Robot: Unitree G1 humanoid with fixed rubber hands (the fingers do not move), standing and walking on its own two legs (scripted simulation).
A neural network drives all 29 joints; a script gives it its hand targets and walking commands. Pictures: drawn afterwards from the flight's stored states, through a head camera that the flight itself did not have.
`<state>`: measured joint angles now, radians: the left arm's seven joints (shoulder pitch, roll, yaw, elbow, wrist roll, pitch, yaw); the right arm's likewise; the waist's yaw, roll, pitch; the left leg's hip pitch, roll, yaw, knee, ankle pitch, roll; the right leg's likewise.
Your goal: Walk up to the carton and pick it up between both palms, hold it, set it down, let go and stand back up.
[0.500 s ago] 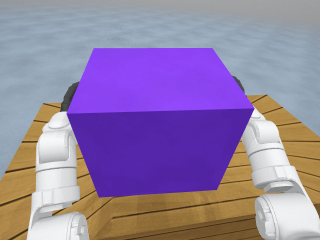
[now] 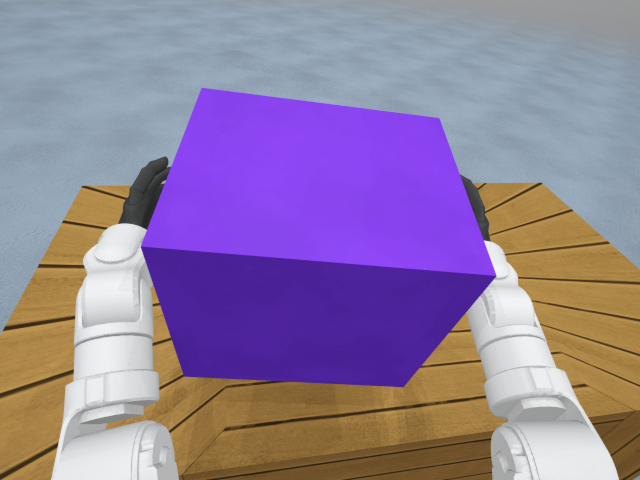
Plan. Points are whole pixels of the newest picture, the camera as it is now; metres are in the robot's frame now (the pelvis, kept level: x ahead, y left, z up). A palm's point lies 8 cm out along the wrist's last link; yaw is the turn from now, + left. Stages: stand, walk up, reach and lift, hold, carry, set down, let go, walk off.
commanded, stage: set down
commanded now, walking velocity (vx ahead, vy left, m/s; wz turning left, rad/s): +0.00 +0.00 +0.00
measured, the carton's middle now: (310, 248) +0.38 +0.02 +0.15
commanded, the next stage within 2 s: none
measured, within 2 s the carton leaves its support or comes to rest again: neither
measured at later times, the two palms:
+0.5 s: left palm (154, 239) +0.38 +0.21 +0.15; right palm (459, 253) +0.37 -0.18 +0.15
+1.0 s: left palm (167, 241) +0.41 +0.21 +0.12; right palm (451, 271) +0.38 -0.19 +0.12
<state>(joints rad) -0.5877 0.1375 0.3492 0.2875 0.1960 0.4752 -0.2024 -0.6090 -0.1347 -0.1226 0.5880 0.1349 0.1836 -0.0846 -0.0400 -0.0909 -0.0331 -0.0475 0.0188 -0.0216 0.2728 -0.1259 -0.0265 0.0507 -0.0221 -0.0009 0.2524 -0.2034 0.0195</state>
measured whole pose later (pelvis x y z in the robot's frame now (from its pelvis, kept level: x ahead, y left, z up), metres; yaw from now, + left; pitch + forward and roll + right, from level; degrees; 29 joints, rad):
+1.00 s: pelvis +0.01 +0.01 +0.00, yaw -1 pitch -1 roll +0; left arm -0.68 0.18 0.30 0.68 0.15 0.19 -0.18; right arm -0.55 -0.08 -0.22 0.69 -0.02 0.00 -0.10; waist -0.01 -0.08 0.00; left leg -0.13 0.02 0.02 0.28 -0.14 -0.02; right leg -0.03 -0.03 0.01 0.23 -0.19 0.03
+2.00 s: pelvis +0.01 +0.01 +0.00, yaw -1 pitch +6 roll -1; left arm -0.82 0.25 0.27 1.13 0.14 -0.13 -0.18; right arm -0.57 0.00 -0.38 0.87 -0.17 -0.20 -0.12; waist -0.01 -0.07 -0.04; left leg -0.29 0.03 0.04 0.32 -0.13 -0.01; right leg -0.18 -0.03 -0.01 0.25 -0.17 0.03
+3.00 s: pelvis +0.00 +0.02 +0.00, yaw -1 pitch +11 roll -1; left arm -0.86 0.29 0.30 1.34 0.18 -0.34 -0.15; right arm -0.66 0.01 -0.50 1.04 -0.26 -0.36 -0.09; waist -0.04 -0.08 -0.08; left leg -0.43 0.04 0.04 0.36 -0.13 0.00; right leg -0.30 -0.03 -0.03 0.28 -0.17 0.04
